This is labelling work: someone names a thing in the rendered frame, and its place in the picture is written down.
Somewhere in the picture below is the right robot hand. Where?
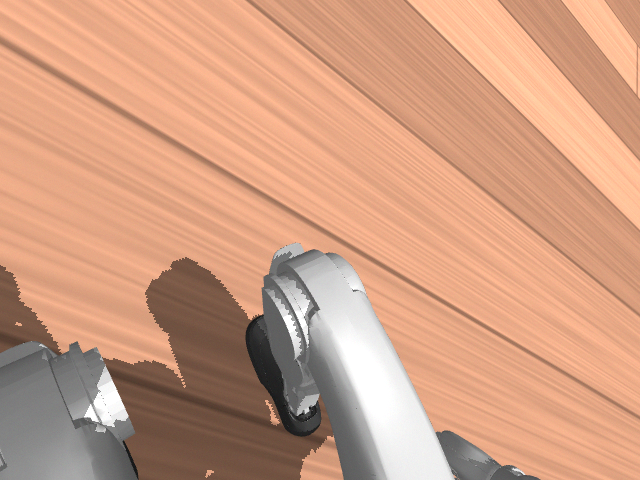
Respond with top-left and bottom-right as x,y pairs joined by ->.
435,430 -> 502,480

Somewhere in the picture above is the right robot foot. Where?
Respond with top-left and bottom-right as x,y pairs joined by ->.
246,315 -> 321,437

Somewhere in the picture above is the left robot foot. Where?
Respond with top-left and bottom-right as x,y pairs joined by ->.
122,441 -> 138,478

